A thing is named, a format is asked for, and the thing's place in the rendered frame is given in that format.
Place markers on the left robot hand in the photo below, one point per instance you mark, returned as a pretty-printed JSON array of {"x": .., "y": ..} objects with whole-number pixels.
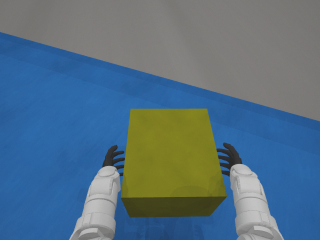
[{"x": 109, "y": 161}]

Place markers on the right robot hand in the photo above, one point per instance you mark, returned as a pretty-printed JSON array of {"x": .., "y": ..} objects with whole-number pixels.
[{"x": 233, "y": 158}]

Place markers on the robot left forearm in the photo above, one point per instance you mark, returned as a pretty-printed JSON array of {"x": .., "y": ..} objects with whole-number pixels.
[{"x": 98, "y": 214}]

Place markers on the carton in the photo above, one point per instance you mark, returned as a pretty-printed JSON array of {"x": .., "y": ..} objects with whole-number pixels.
[{"x": 171, "y": 166}]

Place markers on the robot right forearm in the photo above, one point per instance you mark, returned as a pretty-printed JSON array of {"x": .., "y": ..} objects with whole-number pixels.
[{"x": 252, "y": 211}]

